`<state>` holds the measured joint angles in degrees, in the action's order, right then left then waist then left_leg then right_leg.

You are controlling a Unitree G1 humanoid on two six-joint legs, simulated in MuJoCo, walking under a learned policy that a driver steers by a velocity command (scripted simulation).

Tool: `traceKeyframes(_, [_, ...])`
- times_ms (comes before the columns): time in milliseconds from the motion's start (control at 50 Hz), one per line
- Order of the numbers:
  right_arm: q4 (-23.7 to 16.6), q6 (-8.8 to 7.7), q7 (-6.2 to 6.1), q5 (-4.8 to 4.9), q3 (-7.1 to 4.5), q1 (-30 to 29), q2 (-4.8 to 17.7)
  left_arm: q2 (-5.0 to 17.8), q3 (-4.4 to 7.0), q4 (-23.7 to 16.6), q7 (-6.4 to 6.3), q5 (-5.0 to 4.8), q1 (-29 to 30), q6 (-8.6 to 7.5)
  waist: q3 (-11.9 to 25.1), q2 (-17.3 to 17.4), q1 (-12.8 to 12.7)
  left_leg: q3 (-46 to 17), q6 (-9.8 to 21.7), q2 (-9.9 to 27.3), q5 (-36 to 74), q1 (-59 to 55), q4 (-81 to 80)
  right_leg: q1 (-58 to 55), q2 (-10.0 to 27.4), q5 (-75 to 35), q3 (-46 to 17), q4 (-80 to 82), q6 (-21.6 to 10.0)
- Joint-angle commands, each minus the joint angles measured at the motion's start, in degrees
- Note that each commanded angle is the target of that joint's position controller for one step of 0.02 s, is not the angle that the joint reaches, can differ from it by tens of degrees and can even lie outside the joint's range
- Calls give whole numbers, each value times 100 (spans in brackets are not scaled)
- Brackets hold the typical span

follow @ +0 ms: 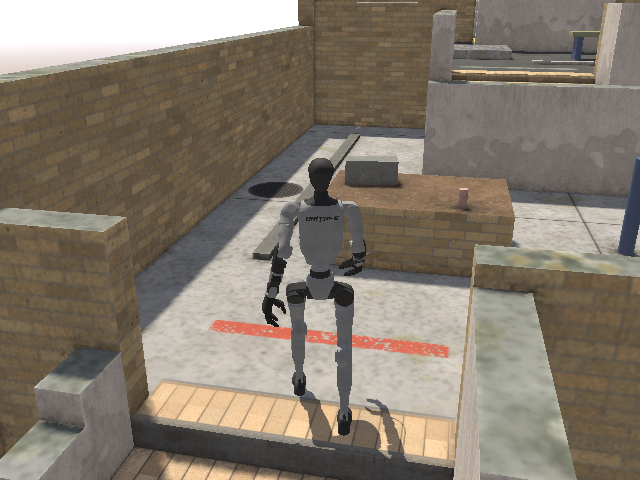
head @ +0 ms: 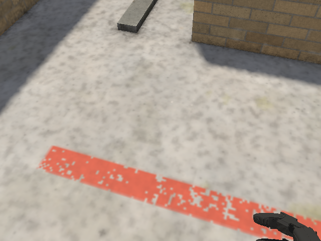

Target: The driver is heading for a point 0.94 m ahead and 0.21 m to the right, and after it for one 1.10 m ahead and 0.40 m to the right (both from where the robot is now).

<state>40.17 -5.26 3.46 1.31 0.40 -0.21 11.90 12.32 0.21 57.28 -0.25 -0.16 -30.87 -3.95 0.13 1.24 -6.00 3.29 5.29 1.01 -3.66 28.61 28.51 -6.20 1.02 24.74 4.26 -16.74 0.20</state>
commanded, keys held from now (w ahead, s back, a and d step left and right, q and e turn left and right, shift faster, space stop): w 0.98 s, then w+e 0.02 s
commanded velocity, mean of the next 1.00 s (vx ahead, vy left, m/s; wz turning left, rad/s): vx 0.50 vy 0.00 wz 0.00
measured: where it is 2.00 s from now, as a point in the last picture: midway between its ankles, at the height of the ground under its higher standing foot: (203, 129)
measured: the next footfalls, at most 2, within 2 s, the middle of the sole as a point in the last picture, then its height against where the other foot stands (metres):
right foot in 0.54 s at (216, 240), level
left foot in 1.10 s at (160, 175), level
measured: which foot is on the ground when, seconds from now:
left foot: down 0.00-0.54, up 0.56-1.00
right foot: down 0.00-0.00, up 0.02-0.52, down 0.54-1.00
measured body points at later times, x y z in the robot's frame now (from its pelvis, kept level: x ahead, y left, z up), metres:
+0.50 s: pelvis +0.28 +0.00 +0.00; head +0.31 -0.01 +0.45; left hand +0.52 +0.20 -0.08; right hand +0.25 -0.27 -0.13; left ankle +0.12 +0.11 -0.72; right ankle +0.45 -0.12 -0.71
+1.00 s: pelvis +0.54 -0.02 +0.02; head +0.57 -0.02 +0.47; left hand +0.54 +0.26 -0.11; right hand +0.75 -0.24 -0.08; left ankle +0.71 +0.14 -0.69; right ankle +0.45 -0.12 -0.72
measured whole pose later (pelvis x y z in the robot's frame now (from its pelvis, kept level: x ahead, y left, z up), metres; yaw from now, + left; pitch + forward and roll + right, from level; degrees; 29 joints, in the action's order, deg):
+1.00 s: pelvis +0.54 -0.02 +0.02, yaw +0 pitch +3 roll -2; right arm 42.5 -4.0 1.1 0.8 -2.5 3.9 13.3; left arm 14.3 3.2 50.7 0.3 -0.9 -21.3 -4.5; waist 0.8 2.5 -4.9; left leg -1.2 0.7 5.4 0.8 35.8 34.3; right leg 1.6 -2.8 15.5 2.8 -14.1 -2.2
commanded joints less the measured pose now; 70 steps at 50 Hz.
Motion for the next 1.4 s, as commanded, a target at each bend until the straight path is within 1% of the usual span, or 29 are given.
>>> traceKeyframes(20, [181, -63, -185, -217, -632, 2538, 1706, 543, 60, -687, 1, 92, 178, -112, 1867, 99, 1427, -2051, 1045, 1460, -16, -4858, 224, 2971, 395, -3652, -107, -4094, -361])
traceKeyframes(40, [224, -10, -212, -212, -587, 2667, 1608, 22, -100, -679, 48, 75, -167, -263, 2551, 1258, 1184, -4314, 1570, 2356, -727, -5600, -738, 4308, -428, 556, -740, -5493, -178])
traceKeyframes(60, [214, 5, -246, -181, -453, 2443, 1079, 642, 95, -748, 95, -112, 348, -368, 1925, 856, 1219, -4053, 1286, 2104, -920, -4929, -993, 4813, -108, 461, -1310, -6226, -266])
traceKeyframes(80, [169, 5, -254, -110, -392, 1983, 862, 813, 163, -918, 101, -204, 864, -404, 1098, 610, 1057, -3016, 1053, 1915, -298, -3972, -1079, 4996, 169, -99, -1093, -6309, -294])
traceKeyframes(100, [112, -9, -222, -113, -348, 1645, 717, 776, 167, -991, 67, -147, 1147, -410, 777, 172, 875, -2363, 941, 1669, 296, -3206, -1247, 4852, 374, -521, -928, -6104, -264])
traceKeyframes(140, [138, -64, -159, -181, -290, 1393, 479, 585, 208, -1027, 49, -108, 1033, -281, 401, 282, 488, -1570, 814, 1225, 575, -2262, -1639, 4408, 657, -1043, -884, -5702, -230])
traceKeyframes(220, [372, -157, -170, -157, -366, 1646, 730, 420, 219, -1251, 26, -44, 1382, -83, -108, 221, 356, -1083, 915, 1089, 921, -1628, -2033, 4767, 804, -1449, -753, -5140, -63])
traceKeyframes(320, [496, -96, -311, -117, -423, 2049, 982, 327, 163, -1624, 98, -11, 2629, -164, -262, 124, 712, -599, 688, 848, 1085, -1713, -2130, 4546, 621, -2907, -486, -2783, -56])
traceKeyframes(440, [801, 83, -390, -14, -498, 2598, 1142, 462, 185, -2052, 279, -83, 3577, -230, -426, 196, 978, -774, 559, 1343, 994, -3121, -1692, 4770, 386, -2592, -464, -1578, -268])
traceKeyframes(480, [814, 133, -410, -26, -539, 2469, 1220, 617, 251, -2066, 305, -73, 3335, -250, -219, 329, 761, -750, 420, 1382, 1816, -3319, -1295, 4211, 215, -2173, -368, -1402, -445])
traceKeyframes(520, [757, 187, -420, -67, -533, 2249, 1192, 1007, 470, -1703, 245, -29, 2028, -235, 573, 349, 97, -422, 191, 982, 3289, -3077, 196, 2371, -149, -2168, -67, -1238, -719])
traceKeyframes(540, [612, 174, -436, -156, -453, 2236, 1023, 1416, 602, -1469, 168, 26, 902, -218, 1411, -98, -275, -190, -9, 659, 2023, -1880, 1885, 485, 688, -2633, -948, -1507, -1055])
traceKeyframes(560, [564, 46, -362, -192, -207, 3130, 193, 1902, 695, -1399, 169, 70, 525, -209, 2244, -1675, 129, -272, -432, -415, -1916, 586, 4123, -1754, 2112, -1906, -3693, -1094, -2049])
traceKeyframes(580, [663, -91, -328, -76, -299, 2930, 634, 1407, 596, -1392, 164, 10, 391, -188, 2576, -1468, -101, -1107, -398, -377, -2811, 1320, 4977, -1872, 2182, -1117, -4816, -289, -2091])
traceKeyframes(600, [469, -152, -319, 69, -411, 2291, 1011, 1166, 528, -1464, 134, -11, 869, -184, 1591, -1071, -63, -1036, -352, -55, -2423, 1770, 5149, -1102, 1979, -1075, -3936, -200, -1776])
traceKeyframes(640, [273, -125, -384, -42, -420, 1635, 954, 829, 415, -1551, 151, 17, 1660, -175, 618, -258, 329, -761, -353, 447, -1554, 1318, 4545, 777, 1575, -2007, -2668, 101, -1533])
traceKeyframes(680, [304, 31, -407, -78, -446, 1915, 779, 645, 379, -1517, 201, 84, 1841, -236, 451, -504, 692, -821, -356, 657, -1272, 642, 4087, 1609, 1260, -2240, -2082, 462, -1458])
traceKeyframes(740, [256, 154, -435, -115, -429, 1778, 627, 835, 439, -1339, 165, 50, 1676, -299, 191, -473, 781, -729, -465, 720, -938, 750, 3501, 1952, 1183, -2693, -1559, 782, -1552])
traceKeyframes(880, [-49, 88, -353, -88, -381, 427, 483, 1089, 500, -1050, 28, -50, 1107, -184, -110, -419, 344, -536, -536, 591, 727, 1058, 1265, 1395, 1007, -2598, -934, 913, -1259])
traceKeyframes(1000, [-362, -20, -174, -21, -378, -369, 535, 1182, 537, -791, 18, -104, 733, -49, -337, -525, 79, -387, -368, 344, 211, 949, 312, 671, 1323, -2548, -1097, 421, -1178])
traceKeyframes(1040, [-345, -87, -141, -30, -432, -117, 667, 1254, 564, -766, -7, -130, 835, 1, -215, -632, 306, -344, -239, 198, -148, 398, 33, 611, 1375, -2966, -1254, 54, -1078])
traceKeyframes(1080, [49, -127, -202, -98, -648, 1208, 1065, 1147, 520, -825, -18, -129, 1062, 28, 572, -513, 981, -212, 6, 33, -2, -1653, -228, 1093, 913, -4035, -966, -1352, -818])
traceKeyframes(1100, [211, -129, -276, -203, -782, 2328, 1544, 785, 381, -1000, -11, -6, 1138, 0, 1502, 144, 1396, -1391, 407, 1177, 206, -3467, -65, 2284, 485, -2666, -640, -3183, -552])
traceKeyframes(1120, [298, -84, -272, -239, -843, 2560, 1889, 191, 215, -1074, 9, -67, 445, -120, 2108, 1674, 1073, -3789, 1216, 2416, -542, -5142, -625, 4470, -387, 677, -584, -4990, -222])
traceKeyframes(1140, [276, -67, -288, -199, -718, 2582, 1304, 829, 372, -938, 17, -202, 649, -186, 1978, 1108, 1284, -4064, 1146, 2315, -1237, -4901, -936, 5038, -118, 780, -1257, -5740, -220])
traceKeyframes(1160, [231, -73, -310, -159, -629, 2190, 1044, 1072, 453, -1079, 14, -263, 1105, -194, 1230, 819, 1221, -3161, 879, 2151, -1130, -4217, -1020, 5290, 141, 257, -1192, -5864, -259])
traceKeyframes(1200, [210, -90, -283, -165, -524, 1482, 705, 938, 486, -1142, -30, -152, 1490, -106, 476, 422, 894, -2025, 632, 1693, -586, -2835, -1438, 4898, 529, -554, -1057, -5406, -219])
traceKeyframes(1280, [390, -201, -296, -221, -564, 1259, 706, 568, 499, -1173, -17, -167, 1347, 159, 64, 377, 539, -863, 566, 1481, 399, -1989, -1982, 4479, 670, -1176, -1091, -4990, -154])
traceKeyframes(1400, [631, -139, -437, -215, -656, 1444, 969, 447, 472, -1477, 98, -99, 2144, 186, -214, 223, 697, 217, 421, 1361, 790, -2235, -2104, 4718, 609, -2578, -885, -3371, -102])
Keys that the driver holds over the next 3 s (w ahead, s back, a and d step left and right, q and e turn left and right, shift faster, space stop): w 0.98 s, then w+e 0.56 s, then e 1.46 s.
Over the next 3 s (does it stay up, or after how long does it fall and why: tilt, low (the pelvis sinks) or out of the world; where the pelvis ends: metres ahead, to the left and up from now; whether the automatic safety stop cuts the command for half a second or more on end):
stays up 0.99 -0.10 0.01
